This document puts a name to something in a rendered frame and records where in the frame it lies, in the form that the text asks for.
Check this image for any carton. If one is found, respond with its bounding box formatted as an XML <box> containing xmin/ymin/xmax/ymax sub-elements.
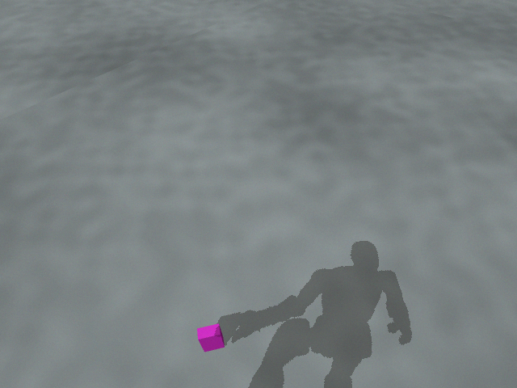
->
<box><xmin>197</xmin><ymin>323</ymin><xmax>225</xmax><ymax>352</ymax></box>

